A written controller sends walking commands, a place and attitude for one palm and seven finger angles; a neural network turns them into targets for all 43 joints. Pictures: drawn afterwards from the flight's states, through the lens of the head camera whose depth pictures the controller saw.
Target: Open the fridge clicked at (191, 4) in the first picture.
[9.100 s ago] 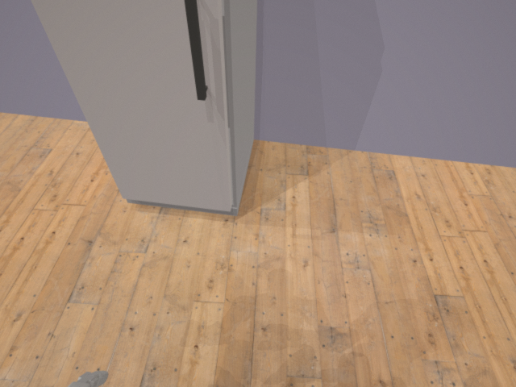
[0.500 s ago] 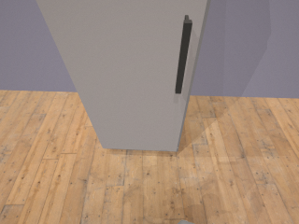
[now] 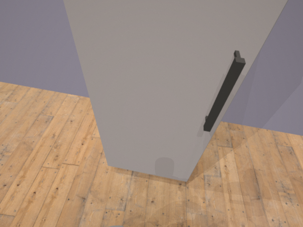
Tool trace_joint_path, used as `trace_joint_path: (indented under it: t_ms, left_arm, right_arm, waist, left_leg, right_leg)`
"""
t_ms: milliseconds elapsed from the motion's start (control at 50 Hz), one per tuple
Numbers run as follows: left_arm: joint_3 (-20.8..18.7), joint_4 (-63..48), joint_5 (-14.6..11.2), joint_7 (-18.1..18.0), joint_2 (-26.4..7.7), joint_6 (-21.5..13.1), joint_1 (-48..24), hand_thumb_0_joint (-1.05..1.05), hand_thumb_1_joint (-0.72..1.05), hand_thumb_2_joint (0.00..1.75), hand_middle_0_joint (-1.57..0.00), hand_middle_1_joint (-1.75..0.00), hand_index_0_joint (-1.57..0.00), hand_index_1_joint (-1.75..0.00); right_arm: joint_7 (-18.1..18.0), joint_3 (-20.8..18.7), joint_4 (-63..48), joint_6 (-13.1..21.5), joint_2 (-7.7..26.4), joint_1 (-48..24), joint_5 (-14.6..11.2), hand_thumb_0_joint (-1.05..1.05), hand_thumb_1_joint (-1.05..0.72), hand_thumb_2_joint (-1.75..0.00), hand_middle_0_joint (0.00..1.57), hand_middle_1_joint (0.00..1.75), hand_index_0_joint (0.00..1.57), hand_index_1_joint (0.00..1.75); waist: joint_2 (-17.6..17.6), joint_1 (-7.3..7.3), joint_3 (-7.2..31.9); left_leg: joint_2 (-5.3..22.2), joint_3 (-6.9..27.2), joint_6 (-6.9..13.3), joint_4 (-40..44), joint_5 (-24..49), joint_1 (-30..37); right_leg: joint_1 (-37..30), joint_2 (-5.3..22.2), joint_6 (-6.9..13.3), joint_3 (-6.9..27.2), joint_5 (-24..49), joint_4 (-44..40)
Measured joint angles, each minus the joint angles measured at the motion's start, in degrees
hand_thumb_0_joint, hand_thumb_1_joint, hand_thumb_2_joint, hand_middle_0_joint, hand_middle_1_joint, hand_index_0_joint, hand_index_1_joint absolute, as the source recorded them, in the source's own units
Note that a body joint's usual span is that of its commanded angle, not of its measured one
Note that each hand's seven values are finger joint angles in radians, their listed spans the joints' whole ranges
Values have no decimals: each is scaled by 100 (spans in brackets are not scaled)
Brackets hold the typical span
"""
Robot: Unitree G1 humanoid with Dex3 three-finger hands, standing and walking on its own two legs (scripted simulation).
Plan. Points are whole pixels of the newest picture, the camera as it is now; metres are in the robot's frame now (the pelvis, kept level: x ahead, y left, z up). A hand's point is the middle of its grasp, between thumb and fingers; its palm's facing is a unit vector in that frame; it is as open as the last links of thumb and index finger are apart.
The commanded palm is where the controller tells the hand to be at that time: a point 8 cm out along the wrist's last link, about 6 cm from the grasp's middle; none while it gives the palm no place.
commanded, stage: come to a stop and stand still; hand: right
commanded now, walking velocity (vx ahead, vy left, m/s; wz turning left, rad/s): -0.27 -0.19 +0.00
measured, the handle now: (219, 96) +0.49 -0.15 +0.09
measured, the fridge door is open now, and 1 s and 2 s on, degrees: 0 0 0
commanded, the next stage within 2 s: look again from close up in 1.38 s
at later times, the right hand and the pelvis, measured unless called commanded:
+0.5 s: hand out of the picture -0.03 -0.24 -0.17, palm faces +0.10 +0.97 -0.23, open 7.4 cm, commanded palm none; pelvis -0.05 -0.04 +0.01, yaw -1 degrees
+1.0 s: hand out of the picture -0.10 -0.17 -0.16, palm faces +0.05 +0.99 -0.15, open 7.3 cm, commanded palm none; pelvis -0.08 -0.02 +0.01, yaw -1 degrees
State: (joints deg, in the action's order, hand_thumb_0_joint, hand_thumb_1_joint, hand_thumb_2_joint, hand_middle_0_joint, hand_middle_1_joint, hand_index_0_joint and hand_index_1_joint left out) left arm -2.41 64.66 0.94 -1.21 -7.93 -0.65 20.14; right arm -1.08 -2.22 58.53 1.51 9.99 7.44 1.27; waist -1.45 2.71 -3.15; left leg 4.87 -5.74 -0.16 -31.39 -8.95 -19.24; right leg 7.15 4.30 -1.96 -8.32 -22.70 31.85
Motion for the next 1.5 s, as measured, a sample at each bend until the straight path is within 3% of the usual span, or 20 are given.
trace_joint_path:
  t_ms: [80,200,260,300,340,380,460,500,560,620,680,920,1200,1340,1500]
  left_arm:
    - [-36,-27,-64,-44,-46,215,-167,1,91,90,-20,-30,-20,-30]
    - [-118,-340,-42,-15,-145,368,-555,1,91,90,-20,-30,-20,-30]
    - [-129,-554,-27,19,-193,312,-699,1,91,90,-20,-30,-20,-30]
    - [-111,-684,-19,32,-216,224,-707,1,91,90,-19,-30,-20,-30]
    - [-100,-752,19,24,-176,168,-700,0,91,90,-19,-30,-20,-30]
    - [-55,-788,57,-3,-122,172,-651,0,91,90,-19,-30,-20,-30]
    - [52,-681,55,-46,-39,183,-592,1,90,90,-20,-30,-20,-30]
    - [63,-610,45,-79,-31,168,-600,1,91,90,-20,-30,-20,-30]
    - [59,-529,24,-93,-66,112,-633,1,92,90,-20,-30,-20,-30]
    - [71,-438,-31,-78,-81,55,-653,1,92,90,-20,-30,-20,-30]
    - [53,-289,-77,-82,-192,64,-707,1,93,90,-20,-30,-20,-30]
    - [195,136,-41,-36,9,105,-285,1,91,90,-20,-30,-20,-30]
    - [193,268,-23,-72,226,77,107,1,90,90,-20,-30,-20,-30]
    - [168,-475,72,-33,-35,60,139,1,90,90,-20,-30,-20,-30]
    - [125,-858,34,-11,-306,12,-241,1,90,90,-20,-30,-20,-30]
  right_arm:
    - [-44,100,8,-51,-259,-127,5,0,-91,-90,20,30,20,30]
    - [-132,-24,-187,-228,-302,-196,55,-1,-92,-90,20,30,21,30]
    - [-128,-80,-207,-319,-160,-115,90,-1,-92,-90,20,30,21,30]
    - [-116,-117,-205,-387,-46,-3,72,-1,-91,-90,20,30,21,30]
    - [-100,-163,-165,-485,78,97,23,-1,-91,-90,20,30,21,30]
    - [-88,-195,-94,-597,154,226,19,0,-91,-90,20,30,20,30]
    - [-44,-203,10,-570,231,521,38,0,-91,-90,20,30,20,30]
    - [-47,-163,72,-524,226,685,31,0,-91,-90,20,30,20,30]
    - [-61,-67,221,-477,167,879,9,0,-91,-90,20,30,20,30]
    - [-93,35,394,-375,83,1011,-18,0,-91,-90,20,30,20,30]
    - [-115,153,613,-270,-150,1040,-40,0,-91,-90,20,30,20,30]
    - [-114,254,688,-197,-441,1028,-62,0,-90,-90,20,30,20,30]
    - [-141,181,652,-172,-394,1076,-70,0,-91,-90,20,30,20,30]
    - [-124,204,173,-131,-196,1192,-3,0,-90,-90,20,30,20,30]
    - [-126,152,-268,-168,122,1004,6,0,-90,-90,20,30,20,30]
  waist:
    - [-117,5,-152]
    - [21,-215,-275]
    - [134,-262,-215]
    - [210,-277,-117]
    - [354,-283,-60]
    - [390,-267,18]
    - [375,-331,172]
    - [359,-367,218]
    - [315,-368,230]
    - [317,-376,236]
    - [29,-315,162]
    - [110,-213,180]
    - [111,-167,167]
    - [-15,-54,273]
    - [99,-183,409]
  left_leg:
    - [3,-133,99,-39,-160,15]
    - [106,-152,66,83,59,-95]
    - [136,-127,2,79,168,-221]
    - [147,-91,-64,-70,167,-365]
    - [162,59,-99,-450,-360,-551]
    - [-28,358,-91,-1091,-1081,-696]
    - [-288,574,-89,-2179,-1226,-695]
    - [-293,526,-122,-2043,-1288,-427]
    - [-253,423,-145,-1128,-1424,186]
    - [-199,430,-106,216,-810,857]
    - [-326,371,-1,494,-689,1023]
    - [-466,341,102,695,-466,1082]
    - [-503,303,131,650,-430,917]
    - [-487,134,126,153,-719,694]
    - [-425,223,23,0,-814,723]
  right_leg:
    - [587,-163,-5,357,-799,1133]
    - [1288,-384,-22,565,-686,2090]
    - [1191,-357,1,546,-397,1557]
    - [866,-327,37,511,47,673]
    - [801,-394,221,468,241,427]
    - [771,-408,354,447,402,329]
    - [609,-448,431,453,810,-279]
    - [553,-494,457,436,966,-526]
    - [524,-565,481,394,1108,-725]
    - [611,-651,455,305,1119,-660]
    - [543,-534,411,356,1190,-716]
    - [450,-406,312,390,1465,-973]
    - [649,-367,297,431,1480,-873]
    - [1081,-364,339,600,1110,-84]
    - [1032,-411,445,510,962,80]
